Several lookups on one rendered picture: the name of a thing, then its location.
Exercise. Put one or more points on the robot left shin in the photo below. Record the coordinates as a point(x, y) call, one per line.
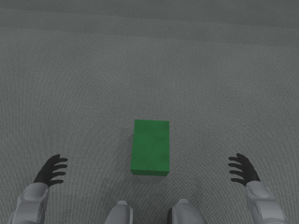
point(122, 202)

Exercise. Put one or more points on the right robot forearm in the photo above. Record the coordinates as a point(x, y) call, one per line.
point(262, 204)

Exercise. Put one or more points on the robot shin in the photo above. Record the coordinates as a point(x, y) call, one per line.
point(122, 202)
point(181, 201)

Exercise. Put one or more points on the carton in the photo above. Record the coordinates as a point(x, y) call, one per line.
point(151, 147)

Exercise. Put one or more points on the robot right shin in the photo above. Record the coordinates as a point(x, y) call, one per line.
point(181, 201)

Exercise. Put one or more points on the left robot forearm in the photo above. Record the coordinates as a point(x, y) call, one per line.
point(31, 205)

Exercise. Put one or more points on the robot right hand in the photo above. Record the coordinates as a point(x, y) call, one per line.
point(249, 174)

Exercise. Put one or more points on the robot left hand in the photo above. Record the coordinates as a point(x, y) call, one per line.
point(46, 173)

